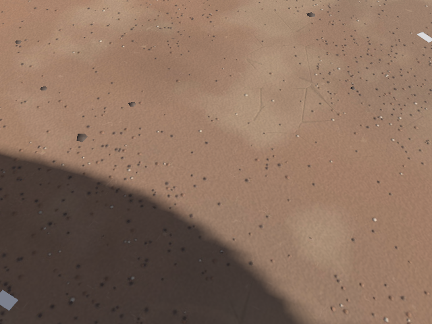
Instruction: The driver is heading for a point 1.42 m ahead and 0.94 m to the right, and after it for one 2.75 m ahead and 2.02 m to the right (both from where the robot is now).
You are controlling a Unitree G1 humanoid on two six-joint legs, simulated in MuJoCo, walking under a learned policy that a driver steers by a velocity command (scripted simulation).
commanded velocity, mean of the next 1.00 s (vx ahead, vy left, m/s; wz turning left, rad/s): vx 0.00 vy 0.00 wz -0.59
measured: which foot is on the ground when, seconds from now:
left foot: down 0.00-0.12, up 0.14-0.58, down 0.60-1.00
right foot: up 0.00-0.10, down 0.12-0.60, up 0.62-1.00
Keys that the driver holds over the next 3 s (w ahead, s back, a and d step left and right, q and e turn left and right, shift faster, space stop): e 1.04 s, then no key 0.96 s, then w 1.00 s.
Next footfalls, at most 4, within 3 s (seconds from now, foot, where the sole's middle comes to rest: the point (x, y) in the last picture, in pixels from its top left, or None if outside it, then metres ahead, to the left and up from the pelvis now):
0.12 right None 0.04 -0.14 -0.78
0.60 left None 0.11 0.07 -0.78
1.02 right None -0.04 -0.16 -0.78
1.46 left None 0.12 0.02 -0.78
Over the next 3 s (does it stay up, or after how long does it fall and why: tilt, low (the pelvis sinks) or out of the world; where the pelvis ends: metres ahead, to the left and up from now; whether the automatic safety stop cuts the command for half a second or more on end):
stays up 0.34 -0.30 0.00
